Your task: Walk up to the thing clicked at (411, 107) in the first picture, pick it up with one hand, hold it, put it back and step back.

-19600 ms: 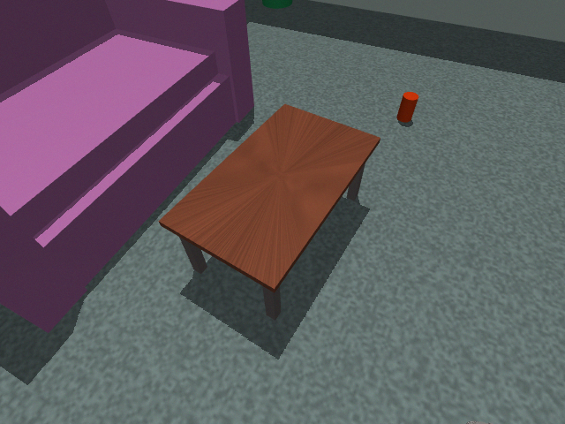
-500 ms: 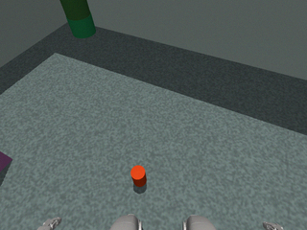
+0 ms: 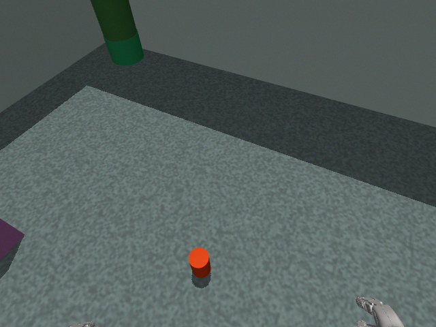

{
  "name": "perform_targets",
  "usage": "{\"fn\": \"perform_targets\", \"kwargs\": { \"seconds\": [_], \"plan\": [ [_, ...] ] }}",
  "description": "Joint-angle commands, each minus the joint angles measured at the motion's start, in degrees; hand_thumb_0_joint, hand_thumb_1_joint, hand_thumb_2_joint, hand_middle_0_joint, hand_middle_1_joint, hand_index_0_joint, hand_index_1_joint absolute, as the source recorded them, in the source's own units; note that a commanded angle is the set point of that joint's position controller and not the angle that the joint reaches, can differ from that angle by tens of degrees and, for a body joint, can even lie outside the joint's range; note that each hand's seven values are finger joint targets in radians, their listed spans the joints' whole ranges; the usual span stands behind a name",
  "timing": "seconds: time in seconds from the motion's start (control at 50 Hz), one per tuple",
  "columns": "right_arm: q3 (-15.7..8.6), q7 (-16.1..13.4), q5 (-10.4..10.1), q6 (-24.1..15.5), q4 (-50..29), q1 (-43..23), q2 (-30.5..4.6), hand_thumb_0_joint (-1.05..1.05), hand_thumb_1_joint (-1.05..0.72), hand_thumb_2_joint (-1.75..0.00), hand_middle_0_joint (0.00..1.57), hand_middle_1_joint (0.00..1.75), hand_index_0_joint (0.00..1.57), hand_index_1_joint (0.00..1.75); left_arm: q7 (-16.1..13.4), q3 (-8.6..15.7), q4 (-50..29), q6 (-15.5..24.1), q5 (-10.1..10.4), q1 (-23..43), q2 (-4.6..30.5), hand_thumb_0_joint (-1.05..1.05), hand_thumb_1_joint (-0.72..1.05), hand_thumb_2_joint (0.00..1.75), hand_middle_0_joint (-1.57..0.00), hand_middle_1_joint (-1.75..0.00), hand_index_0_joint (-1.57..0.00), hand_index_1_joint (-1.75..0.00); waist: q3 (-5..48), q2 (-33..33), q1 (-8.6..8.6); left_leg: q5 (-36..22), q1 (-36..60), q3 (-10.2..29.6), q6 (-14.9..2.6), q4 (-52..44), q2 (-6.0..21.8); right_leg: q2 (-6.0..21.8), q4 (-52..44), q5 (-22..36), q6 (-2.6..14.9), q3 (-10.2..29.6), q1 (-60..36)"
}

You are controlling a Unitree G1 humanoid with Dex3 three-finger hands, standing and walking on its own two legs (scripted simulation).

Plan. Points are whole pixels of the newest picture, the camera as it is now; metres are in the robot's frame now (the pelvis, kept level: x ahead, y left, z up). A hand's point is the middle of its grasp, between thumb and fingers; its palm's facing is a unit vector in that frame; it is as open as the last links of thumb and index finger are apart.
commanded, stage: walk up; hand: left
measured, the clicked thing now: (200, 263) +0.43 +0.13 -0.70
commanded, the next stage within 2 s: stand in 0.68 s
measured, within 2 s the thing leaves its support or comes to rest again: neither
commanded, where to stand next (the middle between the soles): +0.07 +0.01 m, yaw -1 degrees
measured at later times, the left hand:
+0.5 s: hand out of the picture +0.09 +0.25 -0.15, palm faces -0.02 -0.94 -0.34, open 7.4 cm
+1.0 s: hand out of the picture +0.09 +0.25 -0.15, palm faces -0.02 -0.94 -0.34, open 7.4 cm
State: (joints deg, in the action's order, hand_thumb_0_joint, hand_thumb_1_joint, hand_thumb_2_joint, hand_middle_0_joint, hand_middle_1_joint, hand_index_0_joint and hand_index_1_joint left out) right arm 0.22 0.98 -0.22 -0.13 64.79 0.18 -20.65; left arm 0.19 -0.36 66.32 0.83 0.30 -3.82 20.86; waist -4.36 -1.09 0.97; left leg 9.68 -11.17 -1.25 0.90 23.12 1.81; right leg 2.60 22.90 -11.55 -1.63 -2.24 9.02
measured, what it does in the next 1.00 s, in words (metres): stands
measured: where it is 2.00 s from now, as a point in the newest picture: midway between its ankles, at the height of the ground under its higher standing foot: outside the picture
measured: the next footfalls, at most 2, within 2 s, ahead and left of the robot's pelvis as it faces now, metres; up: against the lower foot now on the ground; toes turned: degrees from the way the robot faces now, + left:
none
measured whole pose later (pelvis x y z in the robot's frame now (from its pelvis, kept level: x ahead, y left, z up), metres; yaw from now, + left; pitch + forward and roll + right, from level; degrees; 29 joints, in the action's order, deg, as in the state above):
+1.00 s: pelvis +0.02 -0.01 +0.00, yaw +0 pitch -2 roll +0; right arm -0.2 0.6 0.9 -0.6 65.6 4.9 -19.8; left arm 0.4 0.4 65.6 0.3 -0.3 -6.1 20.0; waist -2.9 0.0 -0.4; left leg 8.6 -8.5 -1.3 1.5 18.6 1.9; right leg 2.4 19.3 -11.0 -1.3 -2.4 6.7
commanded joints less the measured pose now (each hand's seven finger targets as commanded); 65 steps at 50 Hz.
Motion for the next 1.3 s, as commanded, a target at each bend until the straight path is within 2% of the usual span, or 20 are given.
{"fn": "perform_targets", "kwargs": {
  "seconds": [0.0, 0.22, 0.28, 0.62, 0.66, 0.68, 0.74, 0.78, 0.84, 0.94, 1.0, 1.04, 1.14, 1.28],
  "plan": [
    [-2.4, -0.4, -0.2, -0.9, -1.8, -1.9, -11.9, 0.00, -0.90, -0.90, 0.20, 0.30, 0.20, 0.30, -0.5, 2.4, -2.7, 1.5, -0.4, 2.6, 12.4, 0.00, 0.90, 0.90, -0.20, -0.30, -0.20, -0.30, 8.2, 1.9, -0.45, -6.9, 5.8, 5.1, -1.99, -5.0, 5.9, 5.8, -6.6, 6.9, 1.91, 4.6, -1.3],
    [-2.6, -0.4, 0.2, -0.8, -1.4, -0.8, -11.6, 0.00, -0.90, -0.90, 0.20, 0.30, 0.20, 0.30, -0.4, 3.0, -2.9, 1.1, -0.7, 3.3, 12.2, 0.00, 0.90, 0.90, -0.20, -0.30, -0.20, -0.30, 6.0, 1.2, -0.81, -3.1, 3.6, 5.3, -1.32, -7.1, 5.5, 5.5, -8.2, 3.6, 1.75, 4.6, -1.4],
    [-2.6, -0.5, 0.4, -0.9, -1.5, 0.0, -11.6, 0.00, -0.90, -0.90, 0.20, 0.30, 0.20, 0.30, -0.4, 3.1, -3.3, 1.1, -0.8, 3.0, 12.2, 0.00, 0.90, 0.90, -0.20, -0.30, -0.20, -0.30, 7.5, 1.0, -0.82, -4.1, 4.5, 5.1, -1.51, -6.9, 5.7, 5.6, -7.7, 4.7, 1.91, 4.6, -2.1],
    [-3.1, -0.6, 0.5, -0.9, -2.0, 1.4, -11.5, 0.00, -0.90, -0.90, 0.20, 0.30, 0.20, 0.30, -0.4, 3.3, -3.7, 1.0, -0.8, 2.0, 11.2, 0.00, 0.90, 0.90, -0.20, -0.30, -0.20, -0.30, 6.5, 0.5, -1.11, -3.3, 3.3, 6.0, -1.69, -7.3, 5.7, 5.2, -7.9, 3.6, 1.97, 4.2, -2.4],
    [-2.9, -0.8, 1.0, -1.2, -2.0, 2.5, -11.2, 0.00, -0.90, -0.90, 0.20, 0.30, 0.20, 0.30, -0.4, 3.0, -3.9, 0.9, -0.9, 1.9, 11.3, 0.00, 0.90, 0.90, -0.20, -0.30, -0.20, -0.30, 7.4, 2.6, -1.65, -4.1, 4.3, 5.6, -1.34, -7.7, 6.4, 5.6, -7.8, 2.7, 2.09, 4.6, -2.1],
    [-2.9, -0.8, 1.0, -1.3, -2.0, 2.3, -11.5, 0.00, -0.90, -0.90, 0.20, 0.30, 0.20, 0.30, -0.4, 2.9, -4.0, 0.8, -0.9, 1.8, 11.1, 0.00, 0.90, 0.90, -0.20, -0.30, -0.20, -0.30, 6.4, 1.5, -1.52, -4.5, 4.1, 5.9, -1.09, -8.1, 6.3, 5.3, -7.8, 2.5, 1.90, 4.3, -1.5],
    [-2.9, -0.8, 0.9, -1.3, -2.1, 1.7, -11.4, 0.00, -0.90, -0.90, 0.20, 0.30, 0.20, 0.30, -0.4, 2.8, -4.0, 0.9, -0.8, 1.3, 11.2, 0.00, 0.90, 0.90, -0.20, -0.30, -0.20, -0.30, 5.2, 1.1, -1.38, -3.2, 3.8, 5.7, -0.96, -8.2, 6.1, 5.3, -8.0, 1.4, 1.87, 4.4, -0.7],
    [-2.9, -0.8, 0.8, -1.2, -2.2, 2.3, -11.3, 0.00, -0.90, -0.90, 0.20, 0.30, 0.20, 0.30, -0.3, 2.9, -4.0, 0.9, -0.9, 0.9, 11.5, 0.00, 0.90, 0.90, -0.20, -0.30, -0.20, -0.30, 4.9, 1.1, -1.58, -0.1, 3.4, 5.6, -1.03, -8.4, 5.8, 5.3, -8.2, 0.1, 1.89, 4.7, -0.5],
    [-2.9, -0.8, 0.9, -1.3, -2.6, 1.8, -11.4, 0.00, -0.90, -0.90, 0.20, 0.30, 0.20, 0.30, -0.3, 2.9, -4.3, 0.9, -0.9, 0.5, 11.6, 0.00, 0.90, 0.90, -0.20, -0.30, -0.20, -0.30, 5.8, 0.4, -1.42, -1.9, 4.0, 5.4, -1.19, -7.9, 6.0, 5.5, -7.8, 1.9, 2.07, 4.8, -0.9],
    [-2.8, -1.0, 0.8, -1.6, -2.4, 2.0, -11.6, 0.00, -0.90, -0.90, 0.20, 0.30, 0.20, 0.30, -0.4, 2.8, -4.6, 1.1, -0.7, 0.2, 11.5, 0.00, 0.90, 0.90, -0.20, -0.30, -0.20, -0.30, 7.7, 0.6, -1.31, -10.4, 5.9, 5.1, -1.08, -6.6, 6.7, 5.8, -7.0, 7.9, 2.05, 4.6, -2.7],
    [-2.6, -1.1, 0.7, -1.6, -2.2, 2.1, -11.5, 0.00, -0.90, -0.90, 0.20, 0.30, 0.20, 0.30, -0.3, 2.8, -4.4, 0.9, -0.8, 0.3, 11.6, 0.00, 0.90, 0.90, -0.20, -0.30, -0.20, -0.30, 7.0, 0.5, -1.44, -8.5, 5.2, 4.8, -0.96, -6.7, 6.3, 5.9, -7.1, 7.8, 2.00, 4.7, -3.2],
    [-2.7, -1.1, 0.7, -1.5, -2.3, 1.8, -11.5, 0.00, -0.90, -0.90, 0.20, 0.30, 0.20, 0.30, -0.4, 2.8, -4.6, 0.9, -0.7, 0.0, 11.7, 0.00, 0.90, 0.90, -0.20, -0.30, -0.20, -0.30, 7.5, 1.0, -1.16, -10.6, 6.3, 5.0, -1.01, -6.8, 6.8, 5.7, -6.9, 8.6, 2.04, 4.4, -2.8],
    [-2.5, -1.1, 0.8, -1.3, -2.1, 2.4, -11.6, 0.00, -0.90, -0.90, 0.20, 0.30, 0.20, 0.30, -0.4, 2.8, -4.6, 0.9, -0.6, 0.3, 11.8, 0.00, 0.90, 0.90, -0.20, -0.30, -0.20, -0.30, 6.6, 0.8, -1.44, -8.6, 5.8, 4.5, -0.74, -6.8, 6.4, 5.9, -7.7, 7.9, 2.02, 4.9, -2.9],
    [-2.5, -1.1, 0.7, -1.3, -2.5, 2.0, -11.6, 0.00, -0.90, -0.90, 0.20, 0.30, 0.20, 0.30, -0.6, 2.6, -4.8, 1.0, -0.8, 0.1, 11.8, 0.00, 0.90, 0.90, -0.20, -0.30, -0.20, -0.30, 7.0, 1.3, -1.22, -10.5, 6.4, 4.5, -0.67, -6.5, 6.7, 5.8, -7.6, 9.8, 1.96, 4.4, -3.4]
  ]
}}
